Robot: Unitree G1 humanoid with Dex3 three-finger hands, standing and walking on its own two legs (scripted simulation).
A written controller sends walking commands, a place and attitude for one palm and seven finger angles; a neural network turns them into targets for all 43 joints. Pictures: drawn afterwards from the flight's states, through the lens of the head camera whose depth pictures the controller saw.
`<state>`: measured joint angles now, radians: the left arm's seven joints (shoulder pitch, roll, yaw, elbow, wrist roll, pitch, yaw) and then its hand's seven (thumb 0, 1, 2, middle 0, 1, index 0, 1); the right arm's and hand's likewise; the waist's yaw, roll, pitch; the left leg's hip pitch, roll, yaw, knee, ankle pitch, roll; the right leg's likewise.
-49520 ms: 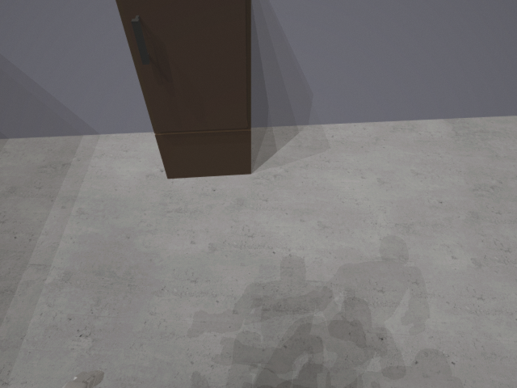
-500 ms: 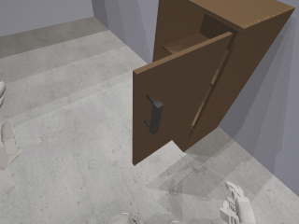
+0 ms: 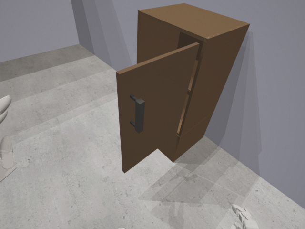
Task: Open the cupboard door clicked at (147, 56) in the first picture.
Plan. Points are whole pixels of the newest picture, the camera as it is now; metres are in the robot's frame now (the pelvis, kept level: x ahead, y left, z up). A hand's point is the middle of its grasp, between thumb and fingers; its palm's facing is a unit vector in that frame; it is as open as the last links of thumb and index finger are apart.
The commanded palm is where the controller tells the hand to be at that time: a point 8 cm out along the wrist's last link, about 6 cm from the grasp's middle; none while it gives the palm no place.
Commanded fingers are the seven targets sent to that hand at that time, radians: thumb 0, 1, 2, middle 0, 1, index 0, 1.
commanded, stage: stop stepping back and stand still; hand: left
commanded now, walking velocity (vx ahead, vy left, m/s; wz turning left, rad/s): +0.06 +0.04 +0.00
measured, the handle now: (135, 113) +0.51 +0.08 +0.01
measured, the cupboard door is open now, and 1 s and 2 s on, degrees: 91 91 91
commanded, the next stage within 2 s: let the arm hang, fingers relaxed in 1.10 s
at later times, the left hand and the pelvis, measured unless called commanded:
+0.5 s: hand out of the picture +0.15 +0.33 +0.18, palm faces +0.52 -0.76 -0.39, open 7.4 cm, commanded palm +0.09 +0.34 +0.20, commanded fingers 0.00 0.90 0.90 -0.20 -0.30 -0.20 -0.30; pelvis -0.05 +0.04 +0.01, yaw +0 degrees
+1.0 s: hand out of the picture +0.14 +0.29 +0.17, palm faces +0.42 -0.77 -0.47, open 7.4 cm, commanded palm +0.08 +0.33 +0.20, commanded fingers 0.00 0.90 0.90 -0.20 -0.30 -0.20 -0.30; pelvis -0.06 +0.03 +0.02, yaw +0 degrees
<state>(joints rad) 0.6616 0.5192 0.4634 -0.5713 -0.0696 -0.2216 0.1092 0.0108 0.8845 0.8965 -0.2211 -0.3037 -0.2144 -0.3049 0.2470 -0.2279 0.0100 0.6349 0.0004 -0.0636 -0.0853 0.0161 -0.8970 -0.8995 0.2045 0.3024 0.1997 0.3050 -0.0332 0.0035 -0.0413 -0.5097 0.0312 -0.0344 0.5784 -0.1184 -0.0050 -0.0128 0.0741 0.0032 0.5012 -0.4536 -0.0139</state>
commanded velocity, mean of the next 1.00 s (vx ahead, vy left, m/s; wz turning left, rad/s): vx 0.07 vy -0.03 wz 0.00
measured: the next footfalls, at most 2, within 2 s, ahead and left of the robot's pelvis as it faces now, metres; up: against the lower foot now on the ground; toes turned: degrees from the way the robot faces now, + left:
left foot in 0.40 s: +0.01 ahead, +0.16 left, +0.00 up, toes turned +4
right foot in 0.64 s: -0.03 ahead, -0.06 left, +0.00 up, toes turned -3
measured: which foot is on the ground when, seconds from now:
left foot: down 0.00-0.26, up 0.28-0.38, down 0.40-1.00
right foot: down 0.00-0.44, up 0.46-0.62, down 0.64-1.00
